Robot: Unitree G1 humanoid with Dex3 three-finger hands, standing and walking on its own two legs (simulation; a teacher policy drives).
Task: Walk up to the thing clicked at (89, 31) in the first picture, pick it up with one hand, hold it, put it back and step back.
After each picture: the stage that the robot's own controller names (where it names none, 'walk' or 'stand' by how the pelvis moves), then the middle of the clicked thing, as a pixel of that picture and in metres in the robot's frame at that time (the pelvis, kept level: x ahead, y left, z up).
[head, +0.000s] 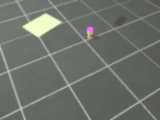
stand; (90, 32) +1.53 -0.13 -0.72
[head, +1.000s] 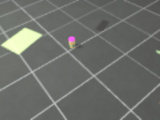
walk; (72, 42) +1.40 +0.16 -0.70
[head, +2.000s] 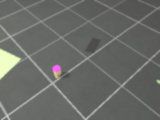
walk; (57, 72) +0.92 +0.27 -0.71
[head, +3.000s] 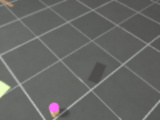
walk; (54, 110) +0.53 +0.20 -0.70
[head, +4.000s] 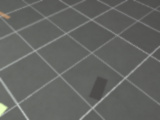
stand; out of the picture +0.39 +0.20 -0.72
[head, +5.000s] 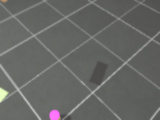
stand; (55, 117) +0.42 +0.19 -0.71
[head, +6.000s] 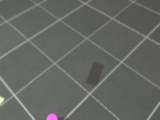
stand; out of the picture +0.41 +0.22 -0.70
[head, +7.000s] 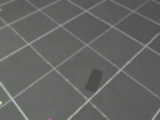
stand; out of the picture +0.40 +0.22 -0.70
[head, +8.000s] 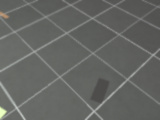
stand; out of the picture +0.34 +0.20 -0.71
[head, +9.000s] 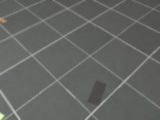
stand; out of the picture +0.34 +0.22 -0.72
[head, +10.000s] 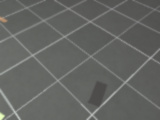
stand; out of the picture +0.33 +0.21 -0.72
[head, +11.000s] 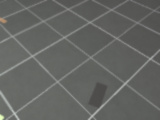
stand; out of the picture +0.32 +0.21 -0.73
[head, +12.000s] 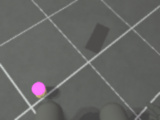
go down; (39, 90) +0.39 +0.21 -0.48
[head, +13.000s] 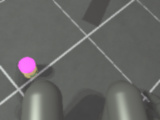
go down; (28, 68) +0.42 +0.23 -0.31
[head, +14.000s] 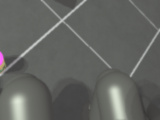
close in; out of the picture +0.40 +0.26 -0.24
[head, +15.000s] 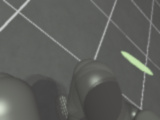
close; out of the picture +0.39 +0.27 -0.22
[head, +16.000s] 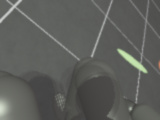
close; out of the picture +0.39 +0.27 -0.22
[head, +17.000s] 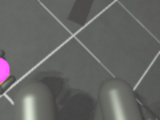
lift; out of the picture +0.33 +0.27 -0.09
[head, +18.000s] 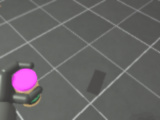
hold; (27, 88) +0.33 +0.17 +0.04
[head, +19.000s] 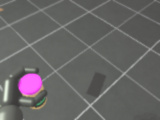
hold; (33, 92) +0.32 +0.17 +0.01
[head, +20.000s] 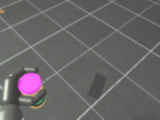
hold; (33, 91) +0.32 +0.17 +0.01
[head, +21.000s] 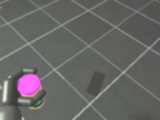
crouch; (32, 92) +0.33 +0.17 -0.01
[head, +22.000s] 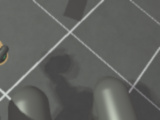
lower; out of the picture +0.45 +0.24 -0.09
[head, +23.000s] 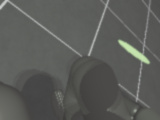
lower; out of the picture +0.42 +0.31 -0.21
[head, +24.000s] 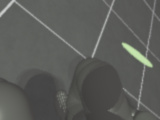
lower; out of the picture +0.40 +0.29 -0.22
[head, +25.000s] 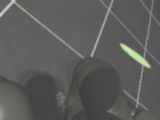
lower; out of the picture +0.40 +0.28 -0.22
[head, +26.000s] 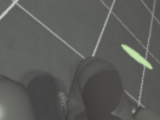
lower; out of the picture +0.39 +0.29 -0.22
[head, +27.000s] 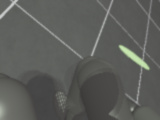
loosen; out of the picture +0.39 +0.28 -0.22
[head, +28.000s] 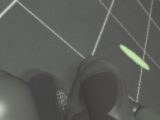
withdraw; out of the picture +0.39 +0.28 -0.22
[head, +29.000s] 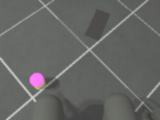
walk; (38, 81) +0.41 +0.22 -0.44
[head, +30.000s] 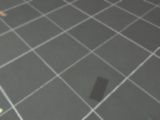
stand; out of the picture +0.35 +0.20 -0.66
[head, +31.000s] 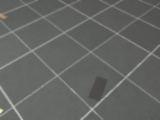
stand; out of the picture +0.36 +0.21 -0.67
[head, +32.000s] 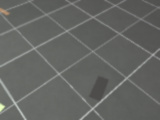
stand; out of the picture +0.36 +0.21 -0.69
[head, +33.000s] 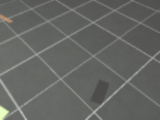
stand; out of the picture +0.37 +0.21 -0.72
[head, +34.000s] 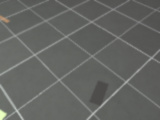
stand; out of the picture +0.34 +0.22 -0.73
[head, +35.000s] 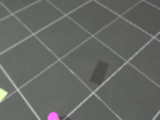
walk; (54, 119) +0.39 +0.21 -0.70
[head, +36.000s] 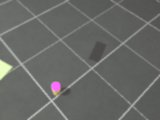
walk; (56, 88) +0.61 +0.17 -0.69
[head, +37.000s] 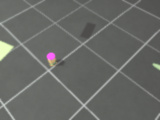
walk; (51, 59) +0.92 +0.29 -0.69
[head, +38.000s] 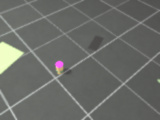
stand; (59, 68) +0.95 +0.20 -0.71
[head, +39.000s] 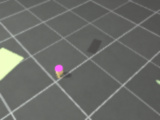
stand; (59, 71) +0.96 +0.20 -0.72
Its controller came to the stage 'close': yes
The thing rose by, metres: 0.71
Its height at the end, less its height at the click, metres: +0.00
